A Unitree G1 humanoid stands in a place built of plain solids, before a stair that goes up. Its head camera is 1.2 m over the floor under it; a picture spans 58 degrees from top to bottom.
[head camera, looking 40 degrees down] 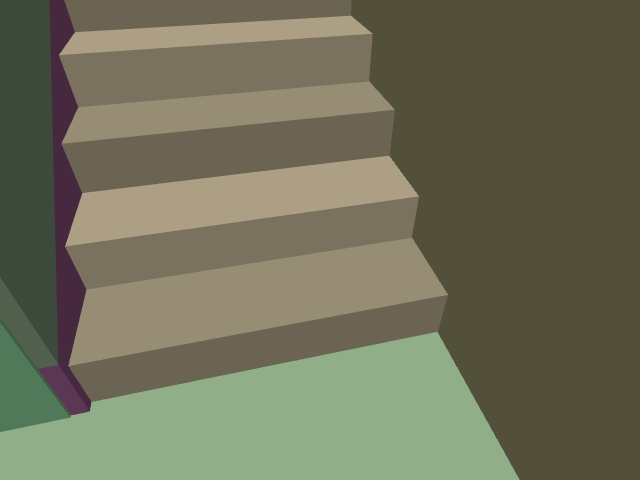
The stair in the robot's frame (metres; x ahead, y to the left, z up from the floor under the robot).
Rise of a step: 0.18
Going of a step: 0.29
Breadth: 1.12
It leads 13 degrees to the left of straight ahead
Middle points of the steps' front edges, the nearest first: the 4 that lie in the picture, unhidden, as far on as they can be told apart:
0.81 0.14 0.19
1.09 0.21 0.37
1.37 0.27 0.55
1.65 0.34 0.74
